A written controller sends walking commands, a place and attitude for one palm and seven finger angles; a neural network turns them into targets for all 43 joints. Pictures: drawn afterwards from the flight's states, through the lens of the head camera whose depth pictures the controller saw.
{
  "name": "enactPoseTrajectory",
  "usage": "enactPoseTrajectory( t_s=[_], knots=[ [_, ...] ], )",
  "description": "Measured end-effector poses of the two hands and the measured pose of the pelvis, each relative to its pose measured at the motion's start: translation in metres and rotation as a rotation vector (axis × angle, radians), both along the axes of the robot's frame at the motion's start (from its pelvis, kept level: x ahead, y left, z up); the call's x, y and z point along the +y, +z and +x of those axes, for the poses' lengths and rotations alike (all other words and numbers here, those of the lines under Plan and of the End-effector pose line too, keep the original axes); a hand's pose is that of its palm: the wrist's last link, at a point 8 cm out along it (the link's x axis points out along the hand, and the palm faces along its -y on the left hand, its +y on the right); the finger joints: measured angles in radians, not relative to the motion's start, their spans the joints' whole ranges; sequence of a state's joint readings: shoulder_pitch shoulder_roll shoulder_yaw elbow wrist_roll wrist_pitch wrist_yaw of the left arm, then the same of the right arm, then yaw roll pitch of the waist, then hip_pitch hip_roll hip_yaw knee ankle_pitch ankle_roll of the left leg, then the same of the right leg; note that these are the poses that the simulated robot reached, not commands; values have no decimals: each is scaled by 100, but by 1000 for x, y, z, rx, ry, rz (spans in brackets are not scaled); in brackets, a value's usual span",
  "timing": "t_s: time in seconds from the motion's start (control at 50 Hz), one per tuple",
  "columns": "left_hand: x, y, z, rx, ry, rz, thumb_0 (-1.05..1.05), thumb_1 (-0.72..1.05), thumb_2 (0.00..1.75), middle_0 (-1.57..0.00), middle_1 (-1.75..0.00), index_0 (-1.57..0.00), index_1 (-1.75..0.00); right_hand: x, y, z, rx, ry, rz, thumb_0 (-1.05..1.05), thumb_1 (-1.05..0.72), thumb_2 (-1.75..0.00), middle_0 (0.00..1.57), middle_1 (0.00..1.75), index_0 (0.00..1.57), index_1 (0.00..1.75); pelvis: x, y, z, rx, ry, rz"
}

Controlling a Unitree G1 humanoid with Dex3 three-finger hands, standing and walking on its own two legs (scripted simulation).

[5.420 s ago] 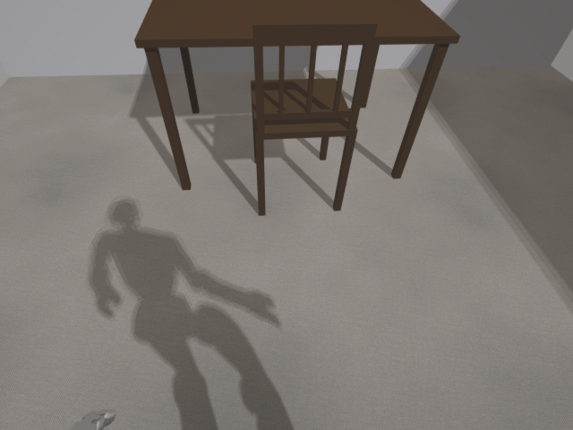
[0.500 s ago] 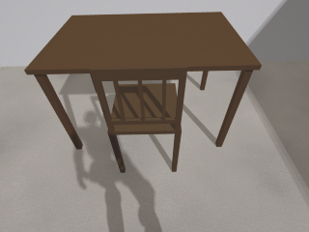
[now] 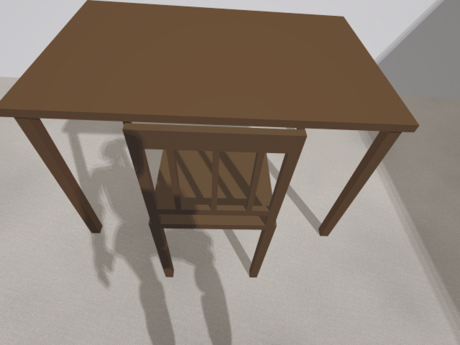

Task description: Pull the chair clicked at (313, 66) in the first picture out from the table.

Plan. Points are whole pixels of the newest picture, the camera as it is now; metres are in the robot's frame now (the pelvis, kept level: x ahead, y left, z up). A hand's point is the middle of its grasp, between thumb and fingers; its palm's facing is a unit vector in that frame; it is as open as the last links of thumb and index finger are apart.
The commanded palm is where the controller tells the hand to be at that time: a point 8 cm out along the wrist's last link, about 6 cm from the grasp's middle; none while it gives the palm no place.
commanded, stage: come to a stop and stand still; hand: left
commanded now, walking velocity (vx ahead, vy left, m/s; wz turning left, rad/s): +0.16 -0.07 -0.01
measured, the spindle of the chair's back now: (214, 181) +0.51 +0.07 -0.10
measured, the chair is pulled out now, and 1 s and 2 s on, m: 0.00 0.00 0.00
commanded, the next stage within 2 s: look again from close up in 1.38 s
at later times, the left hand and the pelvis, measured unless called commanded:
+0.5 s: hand out of the picture +0.14 +0.16 -0.17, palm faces +0.05 -0.97 -0.22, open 7.3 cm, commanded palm none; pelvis +0.06 -0.02 +0.00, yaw +1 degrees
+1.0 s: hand out of the picture -0.01 +0.18 -0.17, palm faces +0.04 -0.98 -0.22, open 7.3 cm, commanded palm none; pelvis +0.02 +0.01 +0.00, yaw +0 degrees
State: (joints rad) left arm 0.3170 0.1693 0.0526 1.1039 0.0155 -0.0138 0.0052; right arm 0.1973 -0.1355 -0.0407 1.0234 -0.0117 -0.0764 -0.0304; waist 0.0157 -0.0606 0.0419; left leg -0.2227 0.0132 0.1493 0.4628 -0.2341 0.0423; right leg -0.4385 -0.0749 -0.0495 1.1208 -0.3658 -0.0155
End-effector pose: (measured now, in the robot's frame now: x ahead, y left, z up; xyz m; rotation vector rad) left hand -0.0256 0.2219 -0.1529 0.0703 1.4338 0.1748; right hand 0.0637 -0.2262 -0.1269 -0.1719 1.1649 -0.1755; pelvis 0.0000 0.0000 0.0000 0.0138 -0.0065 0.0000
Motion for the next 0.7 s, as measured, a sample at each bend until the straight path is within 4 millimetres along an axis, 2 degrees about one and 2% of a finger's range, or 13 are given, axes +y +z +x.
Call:
enactPoseTrajectory(
  t_s=[0.08, 0.16, 0.22, 0.28, 0.36, 0.44, 0.52, 0.6, 0.7],
  knots=[
    [6, 11, 73, -134, -29, 39, 0, 92, 90, -20, -30, -20, -30, -5, -2, 2, 57, -9, 12, -1, -95, -89, 20, 30, 20, 30, -4, 4, 23, 2, 0, 6],
    [1, 19, 128, -206, -70, 75, 0, 93, 90, -20, -30, -20, -30, -11, -15, 1, 124, -31, 47, -1, -93, -89, 20, 30, 20, 30, -14, 1, 46, -5, 3, 13],
    [-10, 18, 156, -236, -94, 102, 0, 93, 90, -20, -30, -20, -30, -16, -31, 2, 178, -49, 81, 0, -92, -89, 20, 30, 20, 30, -27, -8, 64, -12, 1, 23],
    [-24, 20, 169, -222, -115, 96, 0, 92, 90, -20, -30, -20, -30, -20, -38, 5, 215, -79, 102, 0, -92, -89, 20, 30, 20, 30, -31, -8, 74, -9, 15, -2],
    [-33, 20, 174, -212, -98, 85, 0, 92, 90, -20, -30, -20, -30, -23, -34, 10, 250, -77, 95, 0, -92, -89, 19, 30, 20, 29, -33, -4, 74, -6, 24, 3],
    [-25, 19, 169, -211, -72, 86, -1, 93, 90, -20, -30, -21, -30, -24, -27, 17, 244, -57, 66, 0, -91, -89, 19, 30, 20, 29, -27, -2, 66, -7, 27, 5],
    [-8, 11, 152, -192, -63, 77, -1, 92, 90, -20, -30, -21, -30, -20, -21, 21, 195, -46, 31, 0, -91, -89, 19, 30, 20, 29, -15, -4, 55, -6, 24, -8],
    [14, -4, 132, -164, -44, 58, 0, 91, 90, -20, -30, -21, -30, -6, -17, 13, 146, -43, -1, 0, -91, -89, 19, 30, 20, 29, 2, -11, 46, -19, 15, -15],
    [29, 2, 100, -107, -14, 50, 0, 91, 90, -20, -30, -20, -30, 17, -6, -3, 167, -20, -1, 0, -92, -89, 19, 30, 20, 29, 14, 0, 40, -15, 14, -18]
  ],
)
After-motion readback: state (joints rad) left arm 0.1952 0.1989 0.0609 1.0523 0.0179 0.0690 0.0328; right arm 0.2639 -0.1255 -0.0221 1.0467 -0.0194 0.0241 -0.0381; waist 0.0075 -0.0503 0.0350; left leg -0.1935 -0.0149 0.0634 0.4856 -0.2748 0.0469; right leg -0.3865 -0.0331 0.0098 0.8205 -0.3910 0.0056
